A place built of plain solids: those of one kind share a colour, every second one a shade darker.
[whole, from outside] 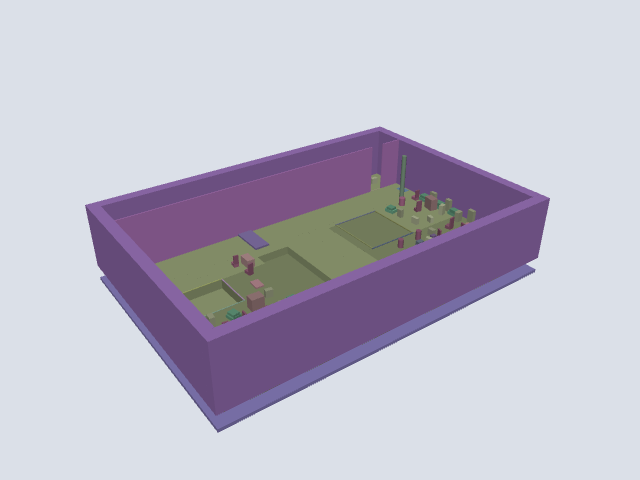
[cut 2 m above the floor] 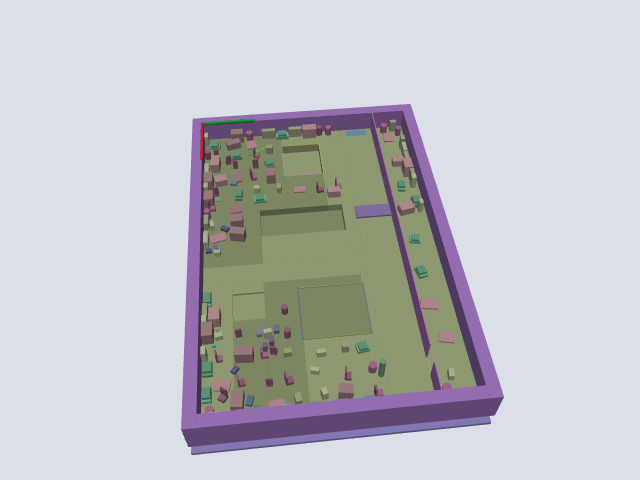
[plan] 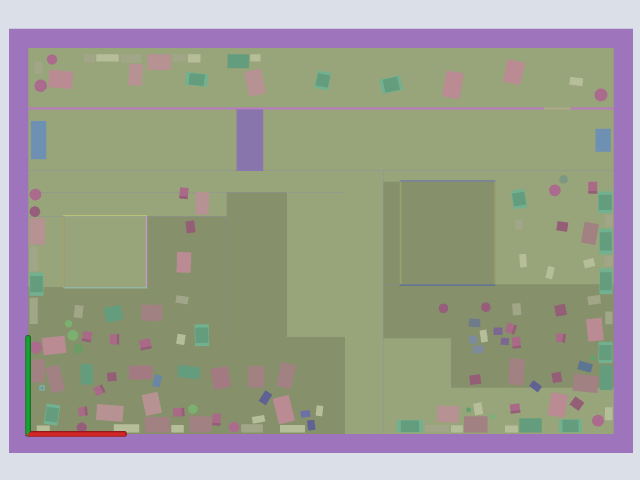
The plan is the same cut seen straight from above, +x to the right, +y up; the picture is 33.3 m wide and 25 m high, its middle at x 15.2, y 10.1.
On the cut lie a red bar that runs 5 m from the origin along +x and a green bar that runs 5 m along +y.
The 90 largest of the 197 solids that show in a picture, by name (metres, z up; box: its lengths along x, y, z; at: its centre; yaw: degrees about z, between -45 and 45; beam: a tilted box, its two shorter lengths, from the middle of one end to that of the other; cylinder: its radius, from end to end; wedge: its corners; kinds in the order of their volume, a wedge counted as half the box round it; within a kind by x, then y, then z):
{
 "floor_1": {"box": [1.9, 3.68, 2.1], "at": [0.95, 9.49, -1.05]},
 "floor_2": {"box": [4.23, 3.68, 1.23], "at": [4.01, 9.49, -1.49]},
 "floor_3": {"box": [10.35, 2.6, 2.1], "at": [5.17, 6.35, -1.05]},
 "floor_4": {"box": [10.35, 1.25, 2.1], "at": [5.17, 11.96, -1.05]},
 "floor_5": {"box": [4.22, 3.68, 2.1], "at": [8.24, 9.49, -1.05]},
 "floor_6": {"box": [16.5, 5.05, 2.1], "at": [8.25, 2.52, -1.05]},
 "floor_7": {"box": [16.5, 1.12, 2.1], "at": [8.25, 13.14, -1.05]},
 "floor_8": {"box": [3.13, 7.53, 1.34], "at": [11.91, 8.81, -1.43]},
 "floor_9": {"box": [3.02, 7.53, 2.1], "at": [14.99, 8.81, -1.05]},
 "floor_10": {"box": [30.5, 3.2, 1.0], "at": [15.25, 15.3, -0.5]},
 "floor_11": {"box": [30.5, 3.2, 1.0], "at": [15.25, 18.5, -0.5]},
 "floor_12": {"box": [2.0, 13.7, 1.0], "at": [17.5, 6.85, -0.5]},
 "floor_13": {"box": [0.95, 2.58, 2.1], "at": [18.98, 3.69, -1.05]},
 "floor_14": {"box": [0.95, 5.33, 2.1], "at": [18.98, 10.46, -1.05]},
 "floor_15": {"box": [2.58, 2.58, 1.93], "at": [20.74, 3.69, -1.14]},
 "floor_16": {"box": [4.78, 5.33, 2.1], "at": [21.84, 10.46, -1.05]},
 "floor_17": {"box": [12.0, 2.4, 2.1], "at": [24.5, 1.2, -1.05]},
 "floor_18": {"box": [12.0, 2.82, 2.1], "at": [24.5, 6.39, -1.05]},
 "floor_19": {"box": [12.0, 0.57, 2.1], "at": [24.5, 13.41, -1.05]},
 "floor_20": {"box": [8.47, 2.58, 2.1], "at": [26.27, 3.69, -1.05]},
 "floor_21": {"box": [6.27, 5.33, 2.1], "at": [27.36, 10.46, -1.05]},
 "wall_1": {"box": [1.0, 20.1, 6.0], "at": [-0.5, 10.05, 2.0]},
 "wall_2": {"box": [32.5, 1.0, 6.0], "at": [15.25, -0.5, 2.0]},
 "wall_3": {"box": [32.5, 1.0, 6.0], "at": [15.25, 20.6, 2.0]},
 "wall_4": {"box": [1.0, 20.1, 6.0], "at": [31.0, 10.05, 2.0]},
 "floor_base_1": {"box": [32.5, 22.1, 0.3], "at": [15.25, 10.05, -2.35]},
 "pallet_load_1": {"box": [0.79, 1.2, 1.19], "at": [0.47, 3.28, 0.59]},
 "pallet_load_2": {"box": [0.81, 1.38, 1.16], "at": [0.47, 10.55, 0.58]},
 "pallet_load_3": {"box": [0.73, 1.36, 0.74], "at": [1.42, 2.86, 0.37], "yaw": 14.2},
 "pallet_load_4": {"box": [1.39, 0.83, 1.03], "at": [4.25, 1.09, 0.52], "yaw": -4.0},
 "pallet_load_5": {"box": [0.71, 1.13, 0.7], "at": [5.6, 18.71, 0.35], "yaw": -4.3},
 "pallet_load_6": {"box": [0.85, 1.11, 0.72], "at": [6.44, 1.56, 0.36], "yaw": 12.1},
 "pallet_load_7": {"box": [1.1, 0.84, 1.08], "at": [6.44, 6.31, 0.54], "yaw": -1.8},
 "pallet_load_8": {"box": [1.31, 0.81, 1.3], "at": [6.74, 0.47, 0.65]},
 "pallet_load_9": {"box": [1.26, 0.81, 1.29], "at": [6.83, 19.36, 0.65]},
 "pallet_load_10": {"box": [1.14, 0.85, 1.16], "at": [8.97, 0.49, 0.58]},
 "pallet_load_11": {"box": [0.7, 1.18, 0.75], "at": [9.07, 12.02, 0.38], "yaw": -1.0},
 "pallet_load_12": {"box": [0.9, 1.32, 0.76], "at": [11.81, 18.3, 0.38], "yaw": 12.2},
 "pallet_load_13": {"box": [0.86, 1.11, 1.02], "at": [11.88, 2.97, 0.51], "yaw": 0.3},
 "pallet_load_14": {"box": [0.78, 1.28, 1.05], "at": [13.43, 3.03, 0.53], "yaw": -13.3},
 "pallet_load_15": {"box": [1.16, 0.87, 1.15], "at": [21.86, 1.03, 0.57], "yaw": -1.9},
 "pallet_load_16": {"box": [1.23, 0.85, 1.28], "at": [23.32, 0.49, 0.64]},
 "pallet_load_17": {"box": [0.8, 1.37, 1.22], "at": [25.43, 3.24, 0.61], "yaw": -3.7},
 "pallet_load_18": {"box": [1.31, 0.89, 0.79], "at": [29.04, 2.63, 0.4], "yaw": -5.9},
 "pallet_load_19": {"box": [0.76, 1.1, 1.16], "at": [29.26, 10.45, 0.58], "yaw": -10.4},
 "part_1": {"box": [26.86, 0.1, 5.05], "at": [13.43, 16.95, 2.48]},
 "part_2": {"box": [2.24, 0.1, 5.05], "at": [29.38, 16.95, 2.48]},
 "crate_stack_1": {"box": [0.43, 1.37, 0.97], "at": [0.28, 6.41, 0.48]},
 "crate_stack_2": {"box": [0.43, 1.29, 0.99], "at": [0.28, 9.11, 0.49]},
 "crate_stack_3": {"box": [0.41, 0.62, 1.19], "at": [0.54, 19.07, 0.59]},
 "crate_stack_4": {"box": [0.68, 0.37, 1.28], "at": [0.79, 0.26, 0.64]},
 "crate_stack_5": {"box": [0.45, 0.65, 0.84], "at": [2.63, 6.37, 0.42], "yaw": -6.4},
 "crate_stack_6": {"box": [0.57, 0.43, 1.31], "at": [3.19, 19.55, 0.66]},
 "crate_stack_7": {"box": [1.18, 0.38, 0.98], "at": [4.13, 19.58, 0.49]},
 "crate_stack_8": {"box": [1.33, 0.43, 0.89], "at": [5.12, 0.28, 0.45]},
 "crate_stack_9": {"box": [1.08, 0.44, 0.93], "at": [5.36, 19.55, 0.47]},
 "crate_stack_10": {"box": [0.65, 0.4, 1.27], "at": [7.78, 0.27, 0.64]},
 "crate_stack_11": {"box": [0.69, 0.37, 1.22], "at": [7.86, 19.59, 0.61]},
 "crate_stack_12": {"box": [0.67, 0.43, 1.31], "at": [8.64, 19.55, 0.66]},
 "crate_stack_13": {"box": [1.12, 0.43, 0.86], "at": [11.65, 0.28, 0.43]},
 "crate_stack_14": {"box": [0.54, 0.37, 1.24], "at": [11.84, 19.59, 0.62]},
 "crate_stack_15": {"box": [1.31, 0.4, 0.92], "at": [13.77, 0.27, 0.46]},
 "crate_stack_16": {"box": [1.25, 0.4, 0.89], "at": [21.3, 0.27, 0.45]},
 "crate_stack_17": {"box": [0.62, 0.38, 1.24], "at": [22.33, 0.26, 0.62]},
 "crate_stack_18": {"box": [0.69, 0.37, 1.31], "at": [25.18, 0.26, 0.66]},
 "crate_stack_19": {"box": [0.56, 0.43, 1.01], "at": [29.22, 8.89, 0.51], "yaw": 13.8},
 "crate_stack_20": {"box": [0.66, 0.45, 0.98], "at": [29.48, 6.97, 0.49], "yaw": 7.7},
 "crate_stack_21": {"box": [0.39, 0.68, 1.14], "at": [30.23, 1.05, 0.57]},
 "crate_stack_22": {"box": [0.41, 0.56, 1.25], "at": [30.23, 9.01, 0.62]},
 "crate_stack_23": {"box": [0.39, 0.67, 1.21], "at": [30.23, 11.1, 0.6]},
 "crate_stack_24": {"box": [0.37, 0.67, 1.28], "at": [30.25, 6.04, 0.64]},
 "sack_pile_1": {"box": [0.73, 1.21, 0.38], "at": [0.43, 7.8, 0.19]},
 "sack_pile_2": {"box": [1.13, 0.73, 0.38], "at": [10.94, 19.41, 0.19]},
 "sack_pile_3": {"box": [1.1, 0.78, 0.29], "at": [18.91, 18.19, 0.14], "yaw": 12.5},
 "sack_pile_4": {"box": [1.37, 0.66, 0.31], "at": [19.89, 0.4, 0.15]},
 "sack_pile_5": {"box": [1.17, 0.75, 0.3], "at": [26.16, 0.45, 0.15]},
 "sack_pile_6": {"box": [1.2, 0.7, 0.3], "at": [28.25, 0.42, 0.15]},
 "sack_pile_7": {"box": [0.75, 1.13, 0.3], "at": [30.05, 12.06, 0.15]},
 "sack_pile_8": {"box": [0.72, 1.13, 0.3], "at": [30.07, 4.24, 0.15]},
 "sack_pile_9": {"box": [0.68, 1.35, 0.3], "at": [30.09, 7.95, 0.15]},
 "sack_pile_10": {"box": [0.69, 1.36, 0.3], "at": [30.09, 10.03, 0.15]},
 "sack_pile_11": {"box": [0.66, 1.29, 0.3], "at": [30.1, 2.93, 0.15]},
 "barrel_1": {"cylinder": 0.31, "from": [0.38, 12.47, 0.0], "to": [0.38, 12.47, 0.89]},
 "barrel_2": {"cylinder": 0.33, "from": [0.4, 4.5, 0.0], "to": [0.4, 4.5, 0.91]},
 "barrel_3": {"cylinder": 0.33, "from": [0.66, 18.14, 0.0], "to": [0.66, 18.14, 0.87]},
 "barrel_4": {"cylinder": 0.31, "from": [29.68, 0.69, 0.0], "to": [29.68, 0.69, 0.79]},
 "barrel_5": {"cylinder": 0.34, "from": [29.84, 17.66, 0.0], "to": [29.84, 17.66, 0.94]},
 "step_hump_1": {"box": [1.4, 3.2, 0.23], "at": [11.55, 15.3, 0.07]},
 "column_a0a_1": {"cylinder": 0.23, "from": [27.88, 13.27, 0.0], "to": [27.88, 13.27, 5.0]},
 "pallet_1": {"box": [0.92, 1.37, 0.2], "at": [22.13, 18.18, 0.05], "yaw": -9.3}
}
